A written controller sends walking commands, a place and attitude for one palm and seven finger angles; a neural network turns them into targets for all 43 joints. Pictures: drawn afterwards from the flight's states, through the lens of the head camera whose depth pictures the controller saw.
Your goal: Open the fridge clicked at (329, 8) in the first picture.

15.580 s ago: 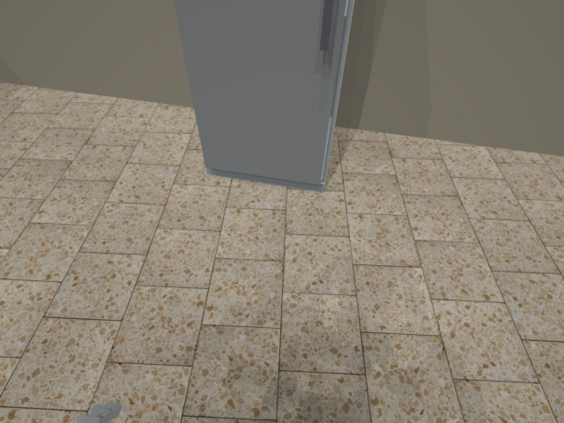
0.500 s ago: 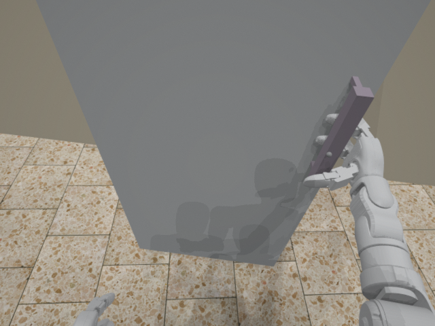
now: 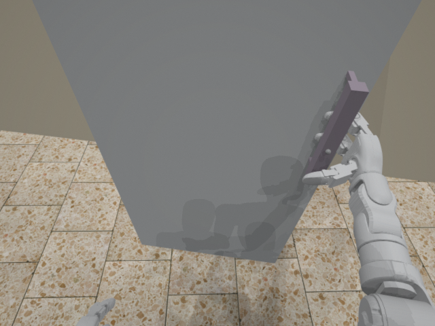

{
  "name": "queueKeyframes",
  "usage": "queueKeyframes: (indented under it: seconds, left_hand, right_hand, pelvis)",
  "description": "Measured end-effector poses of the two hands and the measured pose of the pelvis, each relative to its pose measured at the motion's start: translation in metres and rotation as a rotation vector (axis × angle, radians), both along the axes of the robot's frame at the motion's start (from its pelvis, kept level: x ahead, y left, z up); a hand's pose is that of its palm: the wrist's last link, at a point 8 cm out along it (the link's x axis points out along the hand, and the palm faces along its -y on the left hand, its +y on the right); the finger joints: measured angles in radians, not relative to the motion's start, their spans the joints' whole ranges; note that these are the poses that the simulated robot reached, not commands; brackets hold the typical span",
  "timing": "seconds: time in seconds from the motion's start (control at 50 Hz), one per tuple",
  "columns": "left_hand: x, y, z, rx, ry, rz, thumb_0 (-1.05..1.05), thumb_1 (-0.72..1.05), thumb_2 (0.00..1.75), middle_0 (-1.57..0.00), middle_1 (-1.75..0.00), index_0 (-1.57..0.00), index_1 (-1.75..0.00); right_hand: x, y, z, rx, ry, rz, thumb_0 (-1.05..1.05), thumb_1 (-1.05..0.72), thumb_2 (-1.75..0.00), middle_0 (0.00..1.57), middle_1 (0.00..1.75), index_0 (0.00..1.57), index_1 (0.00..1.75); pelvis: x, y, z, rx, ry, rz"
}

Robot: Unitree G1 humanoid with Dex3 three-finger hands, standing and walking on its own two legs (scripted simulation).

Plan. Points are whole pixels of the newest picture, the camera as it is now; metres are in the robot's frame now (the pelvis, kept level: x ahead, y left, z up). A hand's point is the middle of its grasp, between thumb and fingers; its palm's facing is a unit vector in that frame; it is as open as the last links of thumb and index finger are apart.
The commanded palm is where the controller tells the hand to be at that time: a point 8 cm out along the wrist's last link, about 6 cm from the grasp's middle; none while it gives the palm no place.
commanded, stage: grip the handle and tug to test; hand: right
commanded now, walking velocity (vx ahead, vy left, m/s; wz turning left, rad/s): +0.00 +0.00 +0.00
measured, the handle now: (329, 132) +0.47 -0.17 +0.13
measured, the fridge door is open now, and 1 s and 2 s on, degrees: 0 0 6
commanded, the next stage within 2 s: pull the door a little, standing still in 1.40 s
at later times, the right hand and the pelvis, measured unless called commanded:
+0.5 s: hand (324, 149) +0.42 -0.15 +0.13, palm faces +0.04 +1.00 +0.01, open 8.2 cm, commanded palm +0.39 -0.21 +0.13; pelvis +0.00 +0.00 +0.00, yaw +0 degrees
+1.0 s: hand (323, 150) +0.42 -0.15 +0.13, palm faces +0.04 +1.00 +0.01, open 6.2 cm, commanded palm +0.38 -0.21 +0.13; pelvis +0.02 +0.01 +0.00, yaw +1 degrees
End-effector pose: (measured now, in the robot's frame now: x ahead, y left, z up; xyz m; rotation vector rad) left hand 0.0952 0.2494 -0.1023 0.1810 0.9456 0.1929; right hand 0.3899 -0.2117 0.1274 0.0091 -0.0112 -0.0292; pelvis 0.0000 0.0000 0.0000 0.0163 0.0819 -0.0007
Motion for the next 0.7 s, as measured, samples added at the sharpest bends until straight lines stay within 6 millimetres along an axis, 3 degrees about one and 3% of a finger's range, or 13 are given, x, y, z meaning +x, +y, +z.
queueKeyframes:
  seconds: [0.18, 0.6, 0.7]
  left_hand:
    - [0.001, -0.007, 0.000, -0.005, -0.006, -0.008, 0.01, 0.91, 0.90, -0.20, -0.30, -0.21, -0.30]
    - [0.002, 0.001, 0.000, -0.001, 0.006, -0.001, 0.01, 0.91, 0.90, -0.20, -0.30, -0.21, -0.30]
    - [0.004, 0.006, 0.001, -0.001, 0.001, 0.007, 0.01, 0.91, 0.90, -0.20, -0.30, -0.21, -0.30]
  right_hand:
    - [0.001, 0.001, 0.001, -0.005, -0.011, -0.003, -0.01, 0.36, -0.36, 0.31, 1.22, 0.31, 1.22]
    - [0.006, 0.003, -0.001, -0.004, 0.001, -0.016, 0.01, -0.54, -0.75, 0.41, 1.35, 0.41, 1.35]
    - [0.004, 0.007, -0.001, -0.003, -0.003, -0.005, 0.01, -0.62, -0.78, 0.39, 1.36, 0.38, 1.36]
  pelvis:
    - [-0.001, -0.004, 0.000, 0.002, 0.000, 0.002]
    - [0.003, 0.001, 0.000, -0.001, 0.007, 0.004]
    - [0.006, 0.004, 0.001, -0.003, 0.004, 0.008]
